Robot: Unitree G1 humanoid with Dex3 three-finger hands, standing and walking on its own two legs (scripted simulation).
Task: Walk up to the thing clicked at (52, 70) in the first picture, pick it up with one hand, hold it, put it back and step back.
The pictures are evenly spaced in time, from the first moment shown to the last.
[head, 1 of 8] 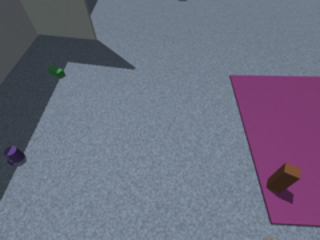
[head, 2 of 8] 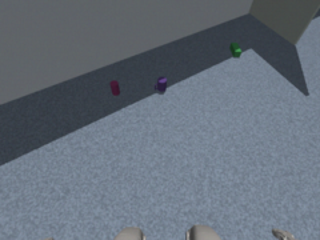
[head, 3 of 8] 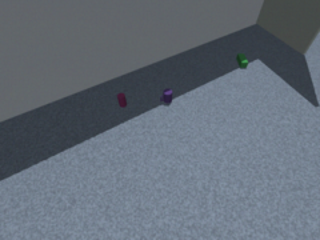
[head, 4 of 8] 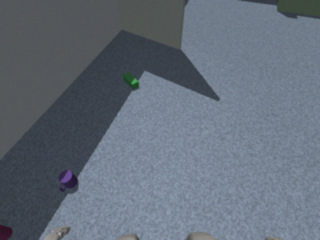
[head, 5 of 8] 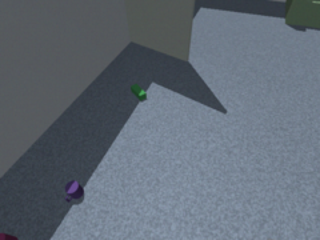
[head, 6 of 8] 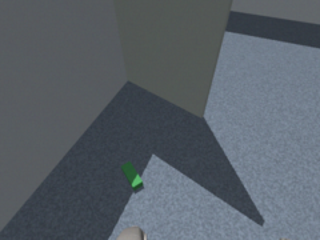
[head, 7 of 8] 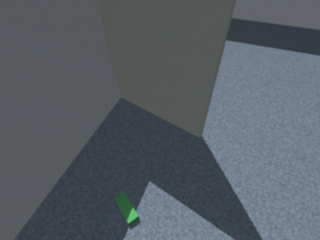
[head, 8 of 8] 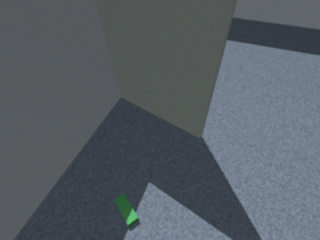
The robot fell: no
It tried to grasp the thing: no
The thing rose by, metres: 0.00
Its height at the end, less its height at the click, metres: +0.00
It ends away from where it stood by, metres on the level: 0.00
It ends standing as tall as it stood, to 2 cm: yes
